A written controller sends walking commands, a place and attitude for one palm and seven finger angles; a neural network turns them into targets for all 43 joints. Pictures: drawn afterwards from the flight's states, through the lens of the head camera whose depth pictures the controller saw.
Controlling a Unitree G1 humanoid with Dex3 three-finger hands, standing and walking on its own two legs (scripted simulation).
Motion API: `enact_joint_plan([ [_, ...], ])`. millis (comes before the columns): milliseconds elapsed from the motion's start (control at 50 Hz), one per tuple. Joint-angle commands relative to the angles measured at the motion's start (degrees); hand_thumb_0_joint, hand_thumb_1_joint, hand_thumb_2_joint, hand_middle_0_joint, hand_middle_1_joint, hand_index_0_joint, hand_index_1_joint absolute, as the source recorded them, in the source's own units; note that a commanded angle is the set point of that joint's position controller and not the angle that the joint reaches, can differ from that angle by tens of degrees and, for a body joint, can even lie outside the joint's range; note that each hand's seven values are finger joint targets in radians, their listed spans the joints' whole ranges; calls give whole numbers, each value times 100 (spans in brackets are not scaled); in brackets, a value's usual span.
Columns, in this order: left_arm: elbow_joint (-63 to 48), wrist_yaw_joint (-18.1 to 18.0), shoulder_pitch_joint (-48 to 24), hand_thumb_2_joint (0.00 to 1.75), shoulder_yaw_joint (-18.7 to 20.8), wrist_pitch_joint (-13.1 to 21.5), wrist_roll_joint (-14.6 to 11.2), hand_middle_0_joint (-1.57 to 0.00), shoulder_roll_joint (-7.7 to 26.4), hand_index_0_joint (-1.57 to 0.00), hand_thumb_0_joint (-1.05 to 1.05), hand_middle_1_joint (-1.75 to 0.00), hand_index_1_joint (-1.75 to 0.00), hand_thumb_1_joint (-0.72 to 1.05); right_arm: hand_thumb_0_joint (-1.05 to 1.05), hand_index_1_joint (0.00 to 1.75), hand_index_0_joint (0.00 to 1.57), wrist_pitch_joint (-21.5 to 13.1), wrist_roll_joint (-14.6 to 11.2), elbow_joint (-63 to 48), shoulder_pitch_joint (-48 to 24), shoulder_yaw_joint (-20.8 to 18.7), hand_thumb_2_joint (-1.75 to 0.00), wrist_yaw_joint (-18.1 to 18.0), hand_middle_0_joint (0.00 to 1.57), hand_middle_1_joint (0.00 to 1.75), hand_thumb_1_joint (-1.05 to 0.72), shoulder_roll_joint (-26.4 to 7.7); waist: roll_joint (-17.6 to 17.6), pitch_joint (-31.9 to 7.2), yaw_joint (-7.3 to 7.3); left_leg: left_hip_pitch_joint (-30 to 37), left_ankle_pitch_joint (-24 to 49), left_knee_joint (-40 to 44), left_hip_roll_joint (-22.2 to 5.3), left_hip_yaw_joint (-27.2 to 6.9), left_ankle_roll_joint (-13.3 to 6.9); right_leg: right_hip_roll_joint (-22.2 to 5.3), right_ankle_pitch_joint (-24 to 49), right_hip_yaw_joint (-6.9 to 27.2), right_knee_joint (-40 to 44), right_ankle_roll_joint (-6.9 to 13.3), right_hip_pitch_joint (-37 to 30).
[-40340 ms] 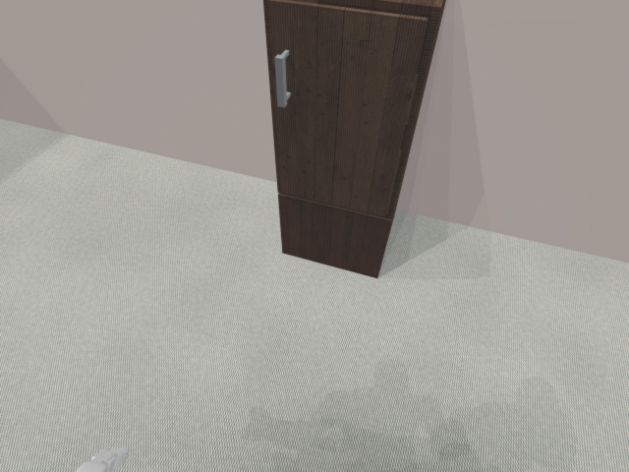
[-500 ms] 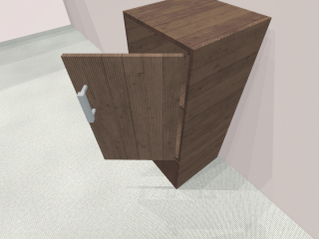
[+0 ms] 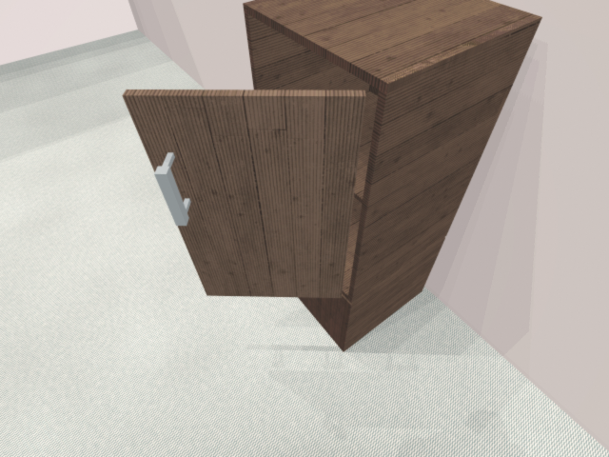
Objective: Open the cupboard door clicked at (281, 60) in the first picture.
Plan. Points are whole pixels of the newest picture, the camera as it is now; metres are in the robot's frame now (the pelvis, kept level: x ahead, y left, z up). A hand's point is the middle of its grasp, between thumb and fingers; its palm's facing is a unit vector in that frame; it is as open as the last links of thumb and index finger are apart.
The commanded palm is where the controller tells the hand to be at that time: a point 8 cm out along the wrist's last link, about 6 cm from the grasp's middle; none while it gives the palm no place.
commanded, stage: come to a stop and stand still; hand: left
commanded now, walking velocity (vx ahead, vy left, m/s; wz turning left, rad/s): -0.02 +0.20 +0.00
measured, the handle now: (176, 190) +0.53 +0.27 +0.02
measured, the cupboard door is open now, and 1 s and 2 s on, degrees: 52 52 52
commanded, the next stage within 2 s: look again from close up in 1.86 s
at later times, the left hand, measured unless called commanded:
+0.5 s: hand out of the picture +0.01 +0.28 -0.17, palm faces -0.01 -0.97 -0.23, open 7.4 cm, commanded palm none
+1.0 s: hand out of the picture +0.01 +0.26 -0.18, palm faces -0.05 -0.98 -0.19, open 7.3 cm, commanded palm none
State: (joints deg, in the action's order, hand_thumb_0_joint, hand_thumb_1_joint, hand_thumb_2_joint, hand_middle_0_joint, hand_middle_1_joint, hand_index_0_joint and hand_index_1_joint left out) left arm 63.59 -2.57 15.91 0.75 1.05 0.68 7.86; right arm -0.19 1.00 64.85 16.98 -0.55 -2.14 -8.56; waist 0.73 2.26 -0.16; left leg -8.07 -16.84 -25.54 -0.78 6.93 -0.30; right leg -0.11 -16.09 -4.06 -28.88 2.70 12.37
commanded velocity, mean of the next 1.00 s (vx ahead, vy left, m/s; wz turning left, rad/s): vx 0.00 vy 0.00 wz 0.00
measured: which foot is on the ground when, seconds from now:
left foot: down 0.00-1.00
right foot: down 0.00-1.00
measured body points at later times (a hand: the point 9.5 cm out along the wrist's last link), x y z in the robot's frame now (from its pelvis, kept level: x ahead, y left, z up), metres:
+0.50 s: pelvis -0.03 +0.10 +0.00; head -0.03 +0.09 +0.45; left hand +0.01 +0.33 -0.15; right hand +0.01 -0.14 -0.16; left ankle -0.03 +0.14 -0.74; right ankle -0.01 -0.07 -0.74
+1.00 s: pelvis +0.00 +0.09 +0.00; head +0.02 +0.10 +0.45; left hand +0.01 +0.31 -0.16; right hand -0.02 -0.12 -0.16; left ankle -0.03 +0.14 -0.74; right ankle -0.01 -0.07 -0.74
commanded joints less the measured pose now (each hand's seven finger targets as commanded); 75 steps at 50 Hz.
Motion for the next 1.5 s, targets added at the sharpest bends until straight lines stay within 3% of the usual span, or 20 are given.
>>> enact_joint_plan([
  [0, -235, -82, 476, 90, 305, 15, 38, -20, 1053, -20, 0, -30, -30, 90, 0, 30, 20, 70, -12, -334, 282, -102, -90, 32, 20, 30, -90, -350, -772, 15, -120, -914, -110, -462, -199, -236, 110, -1808, 2148, 1845, 751, 681, -483],
  [40, -294, -99, 413, 90, 331, -9, 59, -20, 1062, -20, 0, -30, -30, 90, 0, 30, 20, 94, -10, -407, 237, -118, -90, 43, 20, 30, -90, -318, -871, 60, -115, -966, -488, -576, -215, -320, 112, -1936, 1983, 1923, 795, 813, -311],
  [60, -195, -215, 1073, 90, 201, 127, 104, -20, 938, -20, 0, -30, -30, 90, 0, 30, 20, -10, 2, -904, -704, -181, -90, 109, 20, 30, -90, -556, -628, 291, -401, -1383, -705, -1764, 51, -358, 217, -1686, 5197, 2308, 540, 393, -467],
  [80, -566, -186, 783, 90, 268, 187, 103, -20, 1289, -20, 0, -30, -30, 90, 0, 30, 20, 59, -55, -1143, -321, -208, -90, 158, 20, 30, -90, -365, -924, -330, -136, -1712, -1063, -2209, -227, -655, 28, -2080, 4446, 2225, 631, 649, -785],
  [100, -603, -151, 548, 90, 224, 191, 100, -20, 1053, -20, 0, -30, -30, 90, 0, 30, 20, 102, -66, -1143, -381, -190, -90, 162, 20, 30, -90, -363, -428, -316, -131, -1480, -1084, -2220, -238, -636, 32, -1934, 3446, 1960, 781, 789, -415],
  [120, -712, -146, 205, 90, 248, 181, 120, -20, 1172, -20, 0, -30, -30, 90, 0, 30, 20, 93, -103, -1087, -193, -158, -90, 204, 20, 30, -90, -257, -650, -480, 77, -1154, -1009, -1764, -222, -613, 32, -1689, 2762, 1561, 765, 800, -276],
  [140, -883, -134, -29, 90, 236, 142, 110, -20, 1153, -20, 0, -30, -30, 90, 0, 30, 20, 84, -70, -1052, 26, -143, -90, 226, 20, 30, -90, -233, -401, -528, 171, -631, -600, -1156, -100, -455, 22, -1398, 2182, 1165, 619, 640, 22],
  [160, -898, -121, -149, 90, 221, 112, 95, -20, 1156, -20, 0, -30, -30, 90, 0, 30, 20, 52, -61, -973, 306, -123, -90, 237, 20, 30, -90, -208, -660, -539, 301, -205, -81, -547, -6, -343, 46, -1189, 1278, 965, 445, 416, 329],
  [180, -867, -114, -111, 90, 191, 60, 61, -20, 964, -20, 0, -30, -30, 90, 0, 30, 20, -6, -32, -880, 481, -120, -90, 222, 20, 30, -90, -341, -383, -417, 300, 30, 146, -94, -87, -466, 17, -913, 482, 886, 167, 236, 559],
  [220, -908, -59, 7, 90, 120, -52, -6, -20, 646, -20, 0, -30, -30, 90, 0, 30, 20, -62, 39, -1017, 329, -181, -90, 179, 20, 30, -90, -834, 1089, -85, 133, -598, 422, 627, -1031, -1500, -356, -261, -581, 256, -354, -147, 634],
  [240, -925, -36, 92, 90, 101, -81, 35, -20, 592, -20, 0, -30, -30, 90, 0, 30, 20, -44, 64, -1161, 96, -186, -90, 152, 20, 30, -90, -892, 1205, 118, 1, -1025, 236, 902, -1250, -1662, -540, -177, -773, 92, -443, -199, 457],
  [260, -866, -25, -44, 90, 78, -123, 82, -20, 607, -20, 0, -30, -30, 90, 0, 30, 20, -48, 58, -1170, -87, -168, -90, 131, 20, 30, -90, -867, 1310, 418, 21, -1148, 106, 1110, -1104, -1781, -535, -139, -786, 105, -598, -201, 463],
  [300, -777, 38, 53, 90, 55, -152, 80, -20, 551, -20, 0, -30, -30, 90, 0, 30, 20, -51, 50, -1226, -189, -141, -90, 94, 20, 30, -90, -888, 646, 625, -43, -1238, -170, 1167, -1032, -1690, -544, -166, -572, 202, -647, -169, 501],
  [340, -715, 77, 100, 90, 40, -130, 79, -20, 541, -20, 0, -30, -30, 90, 0, 30, 20, -71, 42, -1197, -217, -124, -90, 76, 20, 30, -90, -849, 206, 528, -80, -1071, 59, 1047, -910, -1511, -512, -227, -166, 293, -348, -168, 394],
  [420, -710, 79, 122, 90, 35, -113, 56, -20, 645, -20, 0, -30, -30, 90, 0, 30, 20, -119, 21, -1121, -162, -108, -90, 75, 20, 30, -90, -903, 165, 265, -33, -814, -516, 1227, -826, -1542, -393, -295, -44, 496, 4, -126, 274],
  [500, -691, 65, 88, 90, 17, -121, 69, -20, 652, -20, 0, -30, -30, 90, 0, 30, 20, -121, 25, -1002, -75, -118, -90, 78, 20, 30, -90, -966, -52, 317, -5, -754, -731, 1375, -848, -1622, -311, -328, -3, 559, 25, -122, 354],
  [760, -377, 6, 259, 90, -37, -52, 15, -20, 567, -20, 0, -30, -30, 90, 0, 30, 20, -204, -11, -453, 275, -21, -90, 14, 20, 30, -90, -739, 76, 32, 30, -54, 1567, 889, -677, -1155, -199, -444, 616, 712, 131, -125, 188],
  [1040, -221, -19, 311, 90, -43, -61, 21, -20, 524, -20, 0, -30, -30, 90, 0, 30, 20, -200, -28, -242, 261, -17, -90, -7, 20, 30, -90, -608, -66, 171, 18, -53, 1677, 616, -594, -897, -302, -479, 1003, 770, 160, -151, 71],
  [1260, -241, -23, 291, 90, -25, -15, 21, -20, 590, -20, 0, -30, -30, 90, 0, 30, 20, -210, -28, -215, 148, -38, -90, -12, 20, 30, -90, -596, -98, -27, 40, 110, 1872, 370, -539, -771, -290, -539, 1591, 891, 166, -105, -24],
  [1480, -263, -9, 237, 90, -21, 9, 18, -20, 660, -20, 0, -30, -30, 90, 0, 30, 20, -180, -29, -169, 42, -39, -90, 5, 20, 30, -90, -592, -150, 66, 37, 68, 1360, 418, -545, -735, -243, -543, 1542, 980, 320, -54, -1],
])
